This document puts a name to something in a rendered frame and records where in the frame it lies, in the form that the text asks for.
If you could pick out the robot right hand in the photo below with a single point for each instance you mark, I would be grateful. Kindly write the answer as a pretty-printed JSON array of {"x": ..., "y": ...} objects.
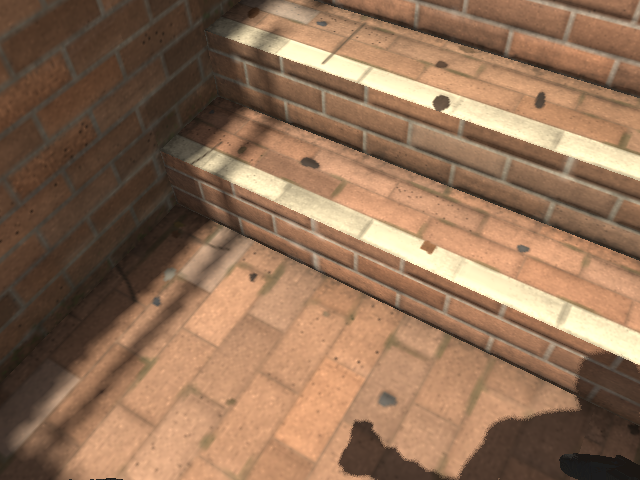
[{"x": 596, "y": 467}]

